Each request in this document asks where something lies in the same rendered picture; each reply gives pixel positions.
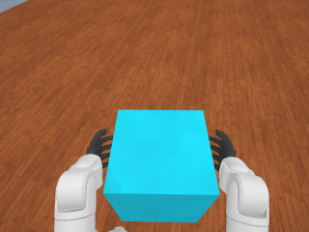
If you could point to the left robot hand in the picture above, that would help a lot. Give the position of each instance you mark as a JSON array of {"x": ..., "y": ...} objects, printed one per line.
[{"x": 95, "y": 149}]

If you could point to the right robot hand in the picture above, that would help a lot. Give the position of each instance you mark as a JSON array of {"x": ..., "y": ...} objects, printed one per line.
[{"x": 226, "y": 149}]

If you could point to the carton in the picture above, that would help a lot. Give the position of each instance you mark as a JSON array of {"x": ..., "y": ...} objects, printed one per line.
[{"x": 160, "y": 167}]

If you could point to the right robot forearm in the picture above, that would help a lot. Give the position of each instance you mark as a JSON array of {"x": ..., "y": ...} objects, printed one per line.
[{"x": 247, "y": 200}]

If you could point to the left robot forearm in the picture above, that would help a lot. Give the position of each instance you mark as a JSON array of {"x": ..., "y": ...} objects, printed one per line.
[{"x": 76, "y": 196}]

